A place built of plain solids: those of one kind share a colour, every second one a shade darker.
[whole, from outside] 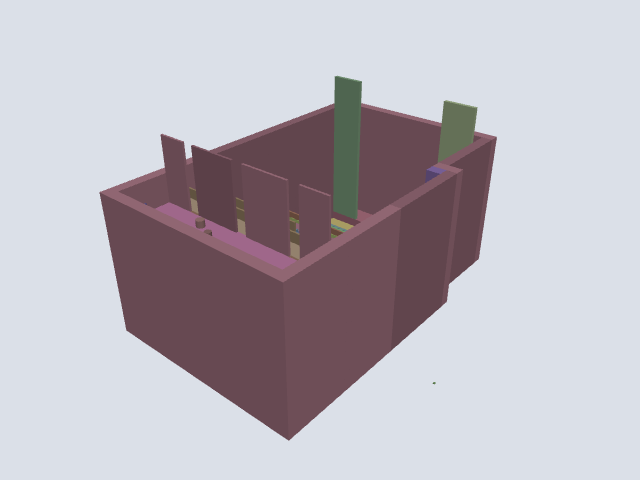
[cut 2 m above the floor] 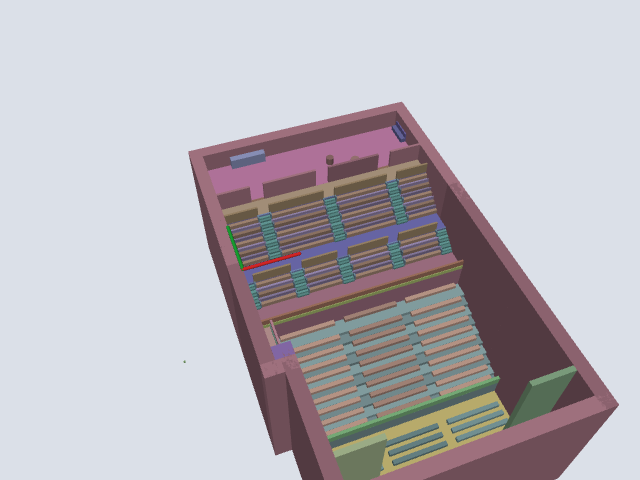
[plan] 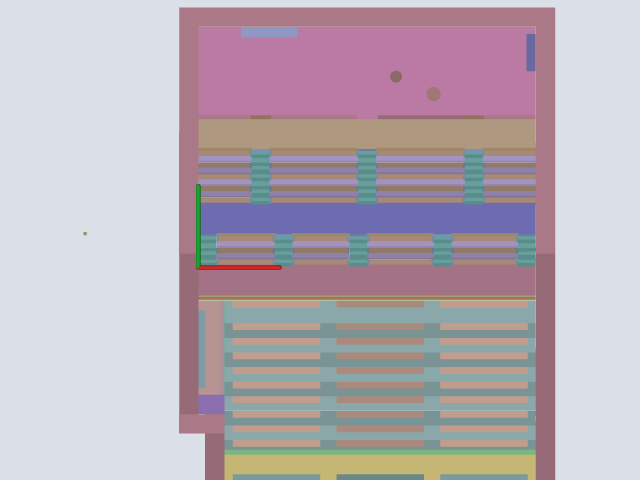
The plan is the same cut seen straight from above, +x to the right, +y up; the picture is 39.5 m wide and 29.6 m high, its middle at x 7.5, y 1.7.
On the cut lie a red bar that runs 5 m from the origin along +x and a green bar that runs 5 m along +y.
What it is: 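An old music hall's upper gallery; 8 rows of benches on tiers raked at 38 degrees, three steps that repeat row by row to a row 0.72 m deep, in two banks with a cross gangway 1.70 m clear between them, a leaning rail along its front edge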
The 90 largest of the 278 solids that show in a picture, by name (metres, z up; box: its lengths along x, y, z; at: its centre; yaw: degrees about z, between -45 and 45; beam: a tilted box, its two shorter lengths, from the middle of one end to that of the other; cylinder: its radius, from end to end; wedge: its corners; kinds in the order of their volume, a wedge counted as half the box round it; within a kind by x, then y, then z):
{
 "wall_plaster_1": {"box": [1.2, 13.49, 16.12], "at": [-0.59, -3.49, -4.86]},
 "wall_plaster_2": {"box": [1.2, 4.66, 16.12], "at": [-0.59, 3.18, -4.86]},
 "wall_plaster_3": {"box": [1.2, 3.12, 16.12], "at": [-0.59, 4.67, -4.86]},
 "wall_plaster_4": {"box": [1.2, 3.12, 16.12], "at": [-0.59, 5.39, -4.86]},
 "wall_plaster_5": {"box": [1.2, 3.12, 16.12], "at": [-0.59, 6.11, -4.86]},
 "wall_plaster_6": {"box": [1.2, 3.12, 16.12], "at": [-0.59, 6.83, -4.86]},
 "wall_plaster_7": {"box": [1.2, 10.05, 16.12], "at": [-0.59, 11.02, -4.86]},
 "wall_plaster_8": {"box": [2.8, 1.2, 16.12], "at": [0.21, -9.64, -4.86]},
 "wall_plaster_9": {"box": [1.2, 5.0, 16.12], "at": [1.01, -18.34, -4.86]},
 "wall_plaster_10": {"box": [1.2, 7.9, 16.12], "at": [1.01, -14.29, -4.86]},
 "wall_plaster_11": {"box": [1.2, 3.3, 16.12], "at": [1.01, -11.09, -4.86]},
 "wall_plaster_12": {"box": [1.2, 3.3, 16.12], "at": [1.01, -10.19, -4.86]},
 "wall_plaster_13": {"box": [1.2, 1.9, 16.12], "at": [1.01, -9.99, -4.86]},
 "wall_plaster_14": {"box": [3.18, 0.25, 20.12], "at": [1.6, 9.27, -2.86]},
 "wall_plaster_15": {"box": [5.27, 0.25, 20.12], "at": [7.13, 9.27, -2.86]},
 "wall_plaster_16": {"box": [23.2, 1.2, 16.12], "at": [10.41, 15.44, -4.86]},
 "wall_plaster_17": {"box": [21.6, 1.2, 16.12], "at": [11.21, -20.24, -4.86]},
 "wall_plaster_18": {"box": [5.27, 0.25, 20.12], "at": [13.7, 9.27, -2.86]},
 "wall_plaster_19": {"box": [3.18, 0.25, 20.12], "at": [19.22, 9.27, -2.86]},
 "wall_plaster_20": {"box": [1.2, 5.0, 16.12], "at": [21.41, -18.34, -4.86]},
 "wall_plaster_21": {"box": [1.2, 7.9, 16.12], "at": [21.41, -14.29, -4.86]},
 "wall_plaster_22": {"box": [1.2, 3.3, 16.12], "at": [21.41, -11.09, -4.86]},
 "wall_plaster_23": {"box": [1.2, 3.3, 16.12], "at": [21.41, -10.19, -4.86]},
 "wall_plaster_24": {"box": [1.2, 3.3, 16.12], "at": [21.41, -9.29, -4.86]},
 "wall_plaster_25": {"box": [1.2, 3.3, 16.12], "at": [21.41, -8.39, -4.86]},
 "wall_plaster_26": {"box": [1.2, 3.3, 16.12], "at": [21.41, -7.49, -4.86]},
 "wall_plaster_27": {"box": [1.2, 3.3, 16.12], "at": [21.41, -6.59, -4.86]},
 "wall_plaster_28": {"box": [1.2, 3.3, 16.12], "at": [21.41, -5.69, -4.86]},
 "wall_plaster_29": {"box": [1.2, 3.3, 16.12], "at": [21.41, -4.79, -4.86]},
 "wall_plaster_30": {"box": [1.2, 3.3, 16.12], "at": [21.41, -3.89, -4.86]},
 "wall_plaster_31": {"box": [1.2, 3.8, 16.12], "at": [21.41, -2.74, -4.86]},
 "wall_plaster_32": {"box": [1.2, 6.49, 16.12], "at": [21.41, 0.01, -4.86]},
 "wall_plaster_33": {"box": [1.2, 4.66, 16.12], "at": [21.41, 3.18, -4.86]},
 "wall_plaster_34": {"box": [1.2, 3.12, 16.12], "at": [21.41, 4.67, -4.86]},
 "wall_plaster_35": {"box": [1.2, 3.12, 16.12], "at": [21.41, 5.39, -4.86]},
 "wall_plaster_36": {"box": [1.2, 3.12, 16.12], "at": [21.41, 6.11, -4.86]},
 "wall_plaster_37": {"box": [1.2, 3.12, 16.12], "at": [21.41, 6.83, -4.86]},
 "wall_plaster_38": {"box": [1.2, 10.05, 16.12], "at": [21.41, 11.02, -4.86]},
 "floor_bay_carpet_1": {"box": [20.8, 5.7, 12.92], "at": [10.41, 11.99, -6.46]},
 "floor_concrete_1": {"box": [3.28, 0.72, 10.66], "at": [1.65, 4.67, -7.59]},
 "floor_concrete_2": {"box": [3.28, 0.72, 11.22], "at": [1.65, 5.39, -7.31]},
 "floor_concrete_3": {"box": [3.28, 0.72, 11.79], "at": [1.65, 6.11, -7.02]},
 "floor_concrete_4": {"box": [3.28, 0.72, 12.35], "at": [1.65, 6.83, -6.74]},
 "floor_concrete_5": {"box": [3.6, 0.72, 8.96], "at": [2.91, 0.85, -8.44]},
 "floor_concrete_6": {"box": [3.6, 0.72, 9.53], "at": [2.91, 1.57, -8.15]},
 "floor_concrete_7": {"box": [5.47, 0.72, 10.66], "at": [7.13, 4.67, -7.59]},
 "floor_concrete_8": {"box": [5.47, 0.72, 11.22], "at": [7.13, 5.39, -7.31]},
 "floor_concrete_9": {"box": [5.47, 0.72, 11.79], "at": [7.13, 6.11, -7.02]},
 "floor_concrete_10": {"box": [5.47, 0.72, 12.35], "at": [7.13, 6.83, -6.74]},
 "floor_concrete_11": {"box": [5.47, 0.12, 12.92], "at": [7.13, 7.25, -6.46]},
 "floor_concrete_12": {"box": [3.5, 0.72, 8.96], "at": [7.56, 0.85, -8.44]},
 "floor_concrete_13": {"box": [3.5, 0.72, 9.53], "at": [7.56, 1.57, -8.15]},
 "floor_concrete_14": {"box": [4.1, 0.72, 8.96], "at": [12.46, 0.85, -8.44]},
 "floor_concrete_15": {"box": [4.1, 0.72, 9.53], "at": [12.46, 1.57, -8.15]},
 "floor_concrete_16": {"box": [5.47, 0.72, 10.66], "at": [13.7, 4.67, -7.59]},
 "floor_concrete_17": {"box": [5.47, 0.72, 11.22], "at": [13.7, 5.39, -7.31]},
 "floor_concrete_18": {"box": [5.47, 0.72, 11.79], "at": [13.7, 6.11, -7.02]},
 "floor_concrete_19": {"box": [5.47, 0.72, 12.35], "at": [13.7, 6.83, -6.74]},
 "floor_concrete_20": {"box": [5.47, 0.12, 12.92], "at": [13.7, 7.25, -6.46]},
 "floor_concrete_21": {"box": [4.1, 0.72, 8.96], "at": [17.66, 0.85, -8.44]},
 "floor_concrete_22": {"box": [4.1, 0.72, 9.53], "at": [17.66, 1.57, -8.15]},
 "floor_concrete_23": {"box": [3.28, 0.72, 10.66], "at": [19.17, 4.67, -7.59]},
 "floor_concrete_24": {"box": [3.28, 0.72, 11.22], "at": [19.17, 5.39, -7.31]},
 "floor_concrete_25": {"box": [3.28, 0.72, 11.79], "at": [19.17, 6.11, -7.02]},
 "floor_concrete_26": {"box": [3.28, 0.72, 12.35], "at": [19.17, 6.83, -6.74]},
 "floor_circ_carpet_1": {"box": [19.2, 0.9, 2.07], "at": [11.21, -11.09, -11.88]},
 "floor_circ_carpet_2": {"box": [19.2, 0.9, 2.49], "at": [11.21, -10.19, -11.67]},
 "floor_circ_carpet_3": {"box": [19.2, 0.9, 2.91], "at": [11.21, -9.29, -11.46]},
 "floor_circ_carpet_4": {"box": [19.2, 0.9, 3.33], "at": [11.21, -8.39, -11.25]},
 "floor_circ_carpet_5": {"box": [19.2, 0.9, 3.75], "at": [11.21, -7.49, -11.04]},
 "floor_circ_carpet_6": {"box": [19.2, 0.9, 4.17], "at": [11.21, -6.59, -10.83]},
 "floor_circ_carpet_7": {"box": [19.2, 0.9, 4.59], "at": [11.21, -5.69, -10.62]},
 "floor_circ_carpet_8": {"box": [19.2, 0.9, 5.01], "at": [11.21, -4.79, -10.41]},
 "floor_circ_carpet_9": {"box": [19.2, 0.9, 5.43], "at": [11.21, -3.89, -10.2]},
 "floor_circ_carpet_10": {"box": [19.2, 1.4, 5.85], "at": [11.21, -2.74, -9.99]},
 "floor_rear_concrete_1": {"box": [20.8, 1.83, 12.92], "at": [10.41, 8.23, -6.46]},
 "floor_mid0a_concrete_1": {"box": [20.8, 2.26, 10.09], "at": [10.41, 3.18, -7.87]},
 "floor_hall0a_concrete_1": {"box": [20.8, 2.53, 8.4], "at": [10.41, -0.77, -8.72]},
 "floor_slipw_concrete_1": {"box": [1.6, 7.0, 8.4], "at": [0.81, -5.54, -8.72]},
 "floor_stage_floorboards_1": {"box": [19.2, 2.6, 1.45], "at": [11.21, -18.34, -12.19]},
 "floor_stalls_carpet_1": {"box": [19.2, 5.5, 0.4], "at": [11.21, -14.29, -12.72]},
 "wall_prose_plaster_1": {"box": [3.84, 0.45, 20.12], "at": [18.89, -17.26, -2.86]},
 "wall_prosw_plaster_1": {"box": [3.84, 0.45, 20.12], "at": [3.53, -17.26, -2.86]},
 "wall_slipendw_plaster_1": {"box": [1.6, 1.2, 16.12], "at": [0.81, -8.44, -4.86]},
 "floor_sill_door_carpet_1": {"box": [1.3, 0.25, 12.92], "at": [3.84, 9.27, -6.46]},
 "floor_sill_door_carpet_2": {"box": [1.3, 0.25, 12.92], "at": [16.98, 9.27, -6.46]},
 "parapet_circ_plaster_1": {"box": [19.2, 0.3, 0.9], "at": [11.21, -11.39, -10.45]},
 "parapet_front_plaster_1": {"box": [20.8, 0.3, 0.45], "at": [10.41, -1.89, -4.34]},
 "rail_front_1": {"box": [20.8, 0.2, 0.65], "at": [10.41, -1.89, -3.79]},
 "counter_timber_1": {"box": [3.5, 0.65, 1.14], "at": [4.37, 14.52, 0.52]}
}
